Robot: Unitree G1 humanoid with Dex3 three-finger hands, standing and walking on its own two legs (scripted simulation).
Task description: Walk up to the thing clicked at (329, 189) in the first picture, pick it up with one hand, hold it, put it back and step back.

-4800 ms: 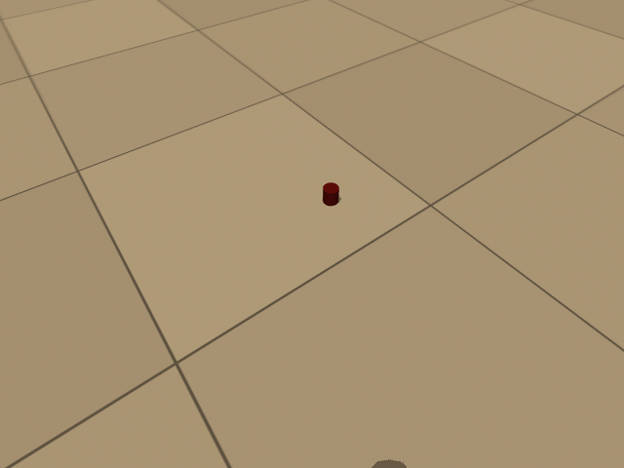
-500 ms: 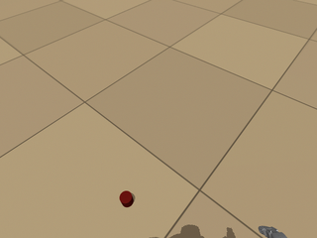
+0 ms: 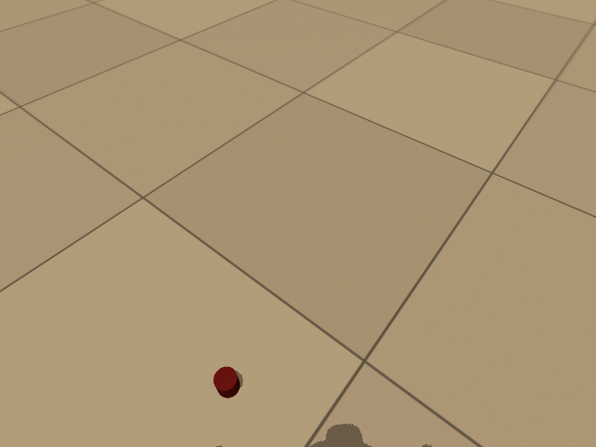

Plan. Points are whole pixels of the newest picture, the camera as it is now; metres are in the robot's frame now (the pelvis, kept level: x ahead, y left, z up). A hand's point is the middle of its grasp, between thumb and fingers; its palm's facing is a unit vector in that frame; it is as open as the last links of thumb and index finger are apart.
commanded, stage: walk up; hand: left
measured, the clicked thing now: (227, 382) +0.43 +0.23 -0.74
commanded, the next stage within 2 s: none
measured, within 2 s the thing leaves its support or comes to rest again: neither
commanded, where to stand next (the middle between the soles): +0.06 -0.01 m, yaw +0 degrees
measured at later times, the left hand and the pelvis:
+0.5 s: hand out of the picture +0.08 +0.23 -0.16, palm faces -0.02 -0.91 -0.41, open 7.4 cm; pelvis +0.04 -0.05 -0.01, yaw -1 degrees
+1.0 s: hand (143, 437) +0.18 +0.26 -0.17, palm faces +0.04 -0.92 -0.40, open 7.4 cm; pelvis +0.06 -0.02 -0.02, yaw +1 degrees
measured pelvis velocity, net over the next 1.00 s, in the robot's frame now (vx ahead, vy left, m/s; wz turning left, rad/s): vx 0.06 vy -0.02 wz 0.02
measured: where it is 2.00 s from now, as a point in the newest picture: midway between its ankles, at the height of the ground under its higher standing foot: outside the picture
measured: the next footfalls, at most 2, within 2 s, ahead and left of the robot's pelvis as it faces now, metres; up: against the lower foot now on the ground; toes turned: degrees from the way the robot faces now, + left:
left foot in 0.88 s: +0.13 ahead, +0.10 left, +0.00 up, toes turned +1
right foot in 1.18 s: +0.07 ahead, -0.14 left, +0.00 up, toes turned +0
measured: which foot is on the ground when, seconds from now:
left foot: down 0.00-0.46, up 0.48-0.86, down 0.88-1.00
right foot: down 0.00-0.90, up 0.92-1.00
